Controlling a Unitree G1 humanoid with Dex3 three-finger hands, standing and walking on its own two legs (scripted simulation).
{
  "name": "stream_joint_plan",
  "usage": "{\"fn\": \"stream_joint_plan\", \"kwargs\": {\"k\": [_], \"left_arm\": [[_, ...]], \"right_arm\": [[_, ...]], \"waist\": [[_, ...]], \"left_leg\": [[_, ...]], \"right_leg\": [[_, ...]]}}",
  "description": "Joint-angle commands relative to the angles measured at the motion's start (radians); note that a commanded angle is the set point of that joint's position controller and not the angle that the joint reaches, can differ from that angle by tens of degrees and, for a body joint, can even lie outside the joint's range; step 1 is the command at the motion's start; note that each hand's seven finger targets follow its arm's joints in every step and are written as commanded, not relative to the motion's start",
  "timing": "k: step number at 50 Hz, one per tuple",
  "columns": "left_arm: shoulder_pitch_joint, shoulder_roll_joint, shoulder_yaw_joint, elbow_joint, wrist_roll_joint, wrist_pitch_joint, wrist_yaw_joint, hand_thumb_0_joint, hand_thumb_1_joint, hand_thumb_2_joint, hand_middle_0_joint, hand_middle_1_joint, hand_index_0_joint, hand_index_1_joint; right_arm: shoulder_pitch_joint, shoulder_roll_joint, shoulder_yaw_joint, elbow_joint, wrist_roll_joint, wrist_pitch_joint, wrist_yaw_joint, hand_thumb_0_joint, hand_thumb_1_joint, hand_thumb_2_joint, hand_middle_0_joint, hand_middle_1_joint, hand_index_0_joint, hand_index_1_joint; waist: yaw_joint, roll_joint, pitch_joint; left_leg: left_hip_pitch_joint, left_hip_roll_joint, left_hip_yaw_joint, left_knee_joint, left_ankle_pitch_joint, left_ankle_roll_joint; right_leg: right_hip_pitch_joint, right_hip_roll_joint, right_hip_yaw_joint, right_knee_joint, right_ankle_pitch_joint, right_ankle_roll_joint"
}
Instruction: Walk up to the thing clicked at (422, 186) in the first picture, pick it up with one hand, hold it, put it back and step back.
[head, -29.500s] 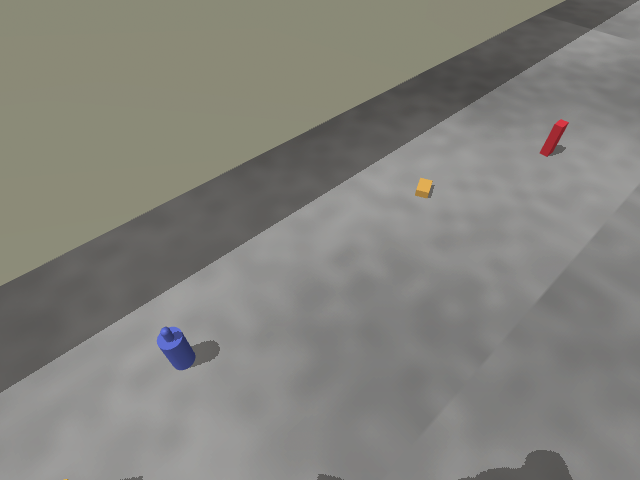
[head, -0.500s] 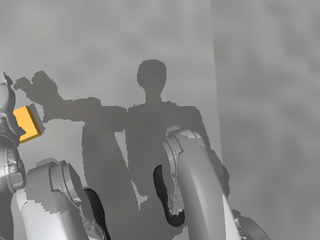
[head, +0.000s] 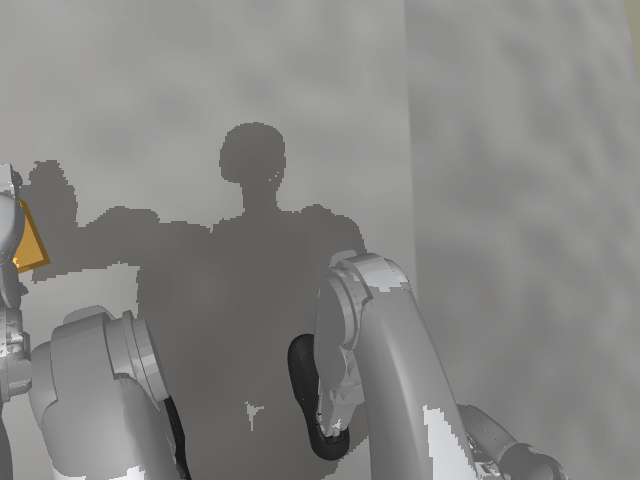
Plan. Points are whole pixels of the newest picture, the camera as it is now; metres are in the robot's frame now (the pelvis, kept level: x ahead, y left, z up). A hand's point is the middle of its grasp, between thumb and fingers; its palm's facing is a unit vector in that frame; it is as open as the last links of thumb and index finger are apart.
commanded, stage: rest palm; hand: left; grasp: from above
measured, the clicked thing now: (9, 238) +0.42 +0.31 -0.28
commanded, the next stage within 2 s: close in 1.00 s
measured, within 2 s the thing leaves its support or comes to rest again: neither
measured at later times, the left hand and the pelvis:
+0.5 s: hand (2, 244) +0.41 +0.31 -0.24, palm faces -0.45 -0.22 -0.87, open 14.3 cm; pelvis +0.00 +0.00 +0.00, yaw -2 degrees
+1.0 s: hand out of the picture +0.42 +0.32 -0.25, palm faces -0.43 -0.18 -0.88, open 14.3 cm; pelvis +0.00 +0.00 +0.00, yaw -3 degrees
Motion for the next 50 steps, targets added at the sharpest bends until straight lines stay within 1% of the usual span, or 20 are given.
{"fn": "stream_joint_plan", "kwargs": {"k": [1,2,3,5,6,8,11,13,15,18,20,22,23,26,31,36,40,44,46,50], "left_arm": [[-0.327,0.167,0.022,-0.067,-0.051,0.073,0.055,0.0,-0.511,0.973,-0.059,-0.994,-0.076,-0.976],[-0.309,0.139,0.011,-0.045,-0.069,0.085,0.042,0.0,-0.519,0.997,-0.066,-0.999,-0.076,-0.988],[-0.345,0.195,0.053,-0.109,-0.083,0.084,0.033,0.0,-0.525,0.999,-0.063,-1.001,-0.072,-0.991],[-0.302,0.216,0.074,-0.033,-0.104,0.1,-0.02,0.0,-0.545,0.996,-0.065,-1.01,-0.07,-1.004],[-0.268,0.257,0.112,0.003,-0.106,0.105,-0.047,0.0,-0.549,0.985,-0.061,-1.003,-0.067,-0.996],[-0.218,0.253,0.096,0.004,-0.127,0.105,-0.101,0.0,-0.546,0.969,-0.055,-1.015,-0.067,-1.002],[-0.186,0.313,0.12,-0.061,-0.144,0.085,-0.133,0.0,-0.547,0.967,-0.058,-1.028,-0.069,-1.015],[-0.209,0.326,0.12,-0.116,-0.152,0.054,-0.141,0.0,-0.557,0.978,-0.063,-1.018,-0.068,-1.012],[-0.236,0.296,0.081,-0.11,-0.146,0.012,-0.149,0.0,-0.569,0.985,-0.066,-1.007,-0.065,-1.007],[-0.233,0.303,0.064,-0.095,-0.148,-0.034,-0.154,0.0,-0.558,0.981,-0.061,-1.001,-0.063,-0.997],[-0.227,0.334,0.085,-0.102,-0.138,-0.061,-0.137,0.0,-0.558,0.989,-0.063,-0.983,-0.059,-0.987],[-0.239,0.325,0.072,-0.104,-0.11,-0.08,-0.113,0.0,-0.561,1.003,-0.066,-0.963,-0.054,-0.975],[-0.232,0.343,0.083,-0.115,-0.093,-0.088,-0.094,0.0,-0.54,0.985,-0.06,-0.987,-0.06,-0.986],[-0.225,0.315,0.056,-0.098,-0.044,-0.085,-0.045,0.0,-0.533,0.99,-0.061,-0.977,-0.058,-0.978],[-0.236,0.268,0.012,-0.065,-0.023,-0.02,0.021,0.0,-0.513,0.978,-0.065,-0.985,-0.069,-0.98],[-0.3,0.254,0.015,-0.08,-0.062,0.049,0.035,0.0,-0.529,0.986,-0.064,-0.987,-0.064,-0.986],[-0.304,0.256,0.027,-0.033,-0.102,0.086,-0.008,0.0,-0.526,0.981,-0.065,-0.993,-0.066,-0.991],[-0.292,0.273,0.017,-0.037,-0.133,0.079,-0.078,0.0,-0.538,0.987,-0.075,-1.001,-0.07,-1.005],[-0.274,0.295,0.024,-0.057,-0.139,0.065,-0.093,0.0,-0.536,0.981,-0.078,-1.006,-0.074,-1.009],[-0.256,0.267,-0.008,-0.067,-0.14,0.03,-0.106,0.0,-0.538,1.004,-0.092,-1.003,-0.08,-1.015]], "right_arm": [[0.207,-0.327,-0.068,0.016,0.01,-0.031,0.028,0.0,-0.894,-0.897,0.2,0.3,0.2,0.3],[0.201,-0.326,-0.069,0.01,0.013,-0.044,0.035,0.0,-0.896,-0.898,0.2,0.3,0.2,0.3],[0.194,-0.334,-0.07,-0.01,0.01,-0.057,0.037,0.0,-0.896,-0.899,0.2,0.3,0.2,0.3],[0.214,-0.323,-0.056,-0.02,0.021,-0.062,0.041,0.0,-0.901,-0.901,0.2,0.3,0.2,0.3],[0.243,-0.312,-0.044,-0.014,0.025,-0.063,0.042,0.0,-0.902,-0.901,0.2,0.3,0.2,0.3],[0.241,-0.301,-0.034,-0.018,0.028,-0.065,0.04,0.0,-0.902,-0.902,0.2,0.3,0.2,0.3],[0.25,-0.301,-0.02,-0.036,0.039,-0.056,0.03,0.0,-0.903,-0.903,0.2,0.3,0.2,0.3],[0.247,-0.303,-0.015,-0.036,0.043,-0.052,0.024,0.0,-0.903,-0.903,0.2,0.3,0.2,0.3],[0.255,-0.3,0.001,-0.036,0.039,-0.048,0.024,0.0,-0.904,-0.903,0.2,0.3,0.2,0.3],[0.257,-0.308,0.015,-0.034,0.041,-0.046,0.019,0.0,-0.9,-0.902,0.2,0.3,0.2,0.3],[0.264,-0.324,0.018,-0.033,0.04,-0.043,0.011,0.0,-0.897,-0.901,0.2,0.3,0.2,0.3],[0.261,-0.328,0.029,-0.044,0.03,-0.043,0.008,0.0,-0.894,-0.9,0.2,0.3,0.2,0.3],[0.249,-0.332,0.031,-0.044,0.027,-0.04,0.005,0.0,-0.892,-0.9,0.2,0.3,0.2,0.3],[0.213,-0.345,0.017,-0.049,0.014,-0.045,0.001,0.0,-0.89,-0.899,0.2,0.3,0.2,0.3],[0.188,-0.359,-0.006,-0.031,0.007,-0.062,0.009,0.0,-0.89,-0.898,0.2,0.3,0.2,0.3],[0.189,-0.365,-0.019,-0.037,0.016,-0.091,0.033,0.0,-0.893,-0.9,0.2,0.3,0.2,0.3],[0.206,-0.367,-0.012,-0.039,0.029,-0.112,0.044,0.0,-0.894,-0.901,0.2,0.3,0.2,0.3],[0.222,-0.354,0.014,-0.054,0.038,-0.125,0.045,0.0,-0.899,-0.904,0.2,0.3,0.2,0.3],[0.23,-0.353,0.018,-0.052,0.041,-0.12,0.04,0.0,-0.9,-0.904,0.2,0.3,0.2,0.3],[0.219,-0.348,0.039,-0.056,0.034,-0.119,0.038,0.0,-0.901,-0.904,0.2,0.3,0.2,0.3]], "waist": [[-0.08,0.464,-0.534],[-0.083,0.448,-0.522],[-0.082,0.435,-0.54],[-0.078,0.419,-0.544],[-0.081,0.395,-0.543],[-0.06,0.388,-0.56],[-0.033,0.396,-0.63],[-0.039,0.439,-0.655],[-0.078,0.413,-0.616],[-0.081,0.389,-0.573],[-0.07,0.396,-0.558],[-0.082,0.405,-0.544],[-0.07,0.409,-0.545],[-0.07,0.448,-0.517],[-0.089,0.463,-0.452],[-0.113,0.467,-0.439],[-0.124,0.428,-0.434],[-0.112,0.429,-0.466],[-0.093,0.458,-0.528],[-0.1,0.491,-0.538]], "left_leg": [[0.533,-0.001,0.06,-0.271,0.157,-0.025],[0.512,-0.003,0.067,-0.261,0.147,-0.022],[0.5,-0.004,0.071,-0.259,0.151,-0.018],[0.474,-0.007,0.086,-0.243,0.171,-0.007],[0.46,-0.01,0.093,-0.229,0.189,0.001],[0.441,-0.013,0.098,-0.219,0.216,0.007],[0.484,-0.01,0.089,-0.24,0.267,0.006],[0.533,-0.003,0.075,-0.241,0.289,-0.004],[0.501,-0.002,0.074,-0.213,0.276,0.003],[0.458,-0.003,0.076,-0.206,0.242,0.007],[0.454,0.001,0.066,-0.224,0.214,0.003],[0.469,0.002,0.056,-0.225,0.203,-0.003],[0.466,0.004,0.054,-0.237,0.187,-0.006],[0.489,0.006,0.049,-0.248,0.161,-0.02],[0.498,0.014,0.028,-0.284,0.107,-0.032],[0.499,0.019,0.019,-0.276,0.119,-0.033],[0.476,0.017,0.021,-0.262,0.154,-0.024],[0.494,0.01,0.029,-0.249,0.189,-0.018],[0.536,0.013,0.027,-0.253,0.244,-0.023],[0.57,0.015,0.023,-0.249,0.276,-0.031]], "right_leg": [[0.203,0.054,-0.1,-0.21,0.245,-0.05],[0.207,0.056,-0.095,-0.214,0.238,-0.048],[0.226,0.058,-0.095,-0.229,0.233,-0.046],[0.274,0.064,-0.081,-0.244,0.255,-0.046],[0.301,0.061,-0.077,-0.245,0.274,-0.04],[0.34,0.064,-0.07,-0.247,0.3,-0.038],[0.419,0.071,-0.077,-0.248,0.34,-0.041],[0.423,0.074,-0.089,-0.229,0.36,-0.045],[0.426,0.077,-0.095,-0.228,0.37,-0.037],[0.413,0.081,-0.096,-0.247,0.346,-0.033],[0.399,0.086,-0.105,-0.253,0.309,-0.039],[0.381,0.084,-0.119,-0.24,0.293,-0.042],[0.381,0.091,-0.123,-0.242,0.276,-0.045],[0.332,0.095,-0.133,-0.224,0.247,-0.051],[0.252,0.094,-0.137,-0.231,0.207,-0.052],[0.223,0.085,-0.133,-0.226,0.224,-0.046],[0.257,0.078,-0.129,-0.235,0.261,-0.038],[0.309,0.076,-0.127,-0.234,0.288,-0.037],[0.363,0.082,-0.128,-0.229,0.331,-0.04],[0.381,0.087,-0.142,-0.211,0.36,-0.044]]}}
